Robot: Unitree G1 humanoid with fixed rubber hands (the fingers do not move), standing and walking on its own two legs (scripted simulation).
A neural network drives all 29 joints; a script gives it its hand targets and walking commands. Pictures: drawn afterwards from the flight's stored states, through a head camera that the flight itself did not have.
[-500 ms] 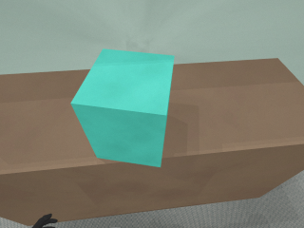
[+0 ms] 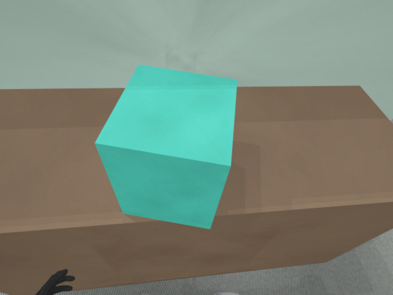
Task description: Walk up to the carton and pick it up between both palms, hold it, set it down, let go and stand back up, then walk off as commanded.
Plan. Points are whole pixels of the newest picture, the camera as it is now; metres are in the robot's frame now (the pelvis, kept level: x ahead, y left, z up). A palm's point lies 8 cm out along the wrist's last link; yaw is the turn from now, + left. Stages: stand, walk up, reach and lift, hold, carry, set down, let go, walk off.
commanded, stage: walk up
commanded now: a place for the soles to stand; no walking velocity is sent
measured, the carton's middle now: (176, 151) +0.38 +0.05 +0.07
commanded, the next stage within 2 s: none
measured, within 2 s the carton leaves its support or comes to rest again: neither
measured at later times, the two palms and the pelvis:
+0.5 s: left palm out of the picture +0.13 +0.30 -0.08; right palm out of the picture +0.08 -0.31 -0.11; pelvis +0.02 +0.00 +0.00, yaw +1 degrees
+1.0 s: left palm out of the picture +0.13 +0.29 -0.08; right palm out of the picture +0.08 -0.32 -0.10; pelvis +0.01 -0.01 +0.00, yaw +1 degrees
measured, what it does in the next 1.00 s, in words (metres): stands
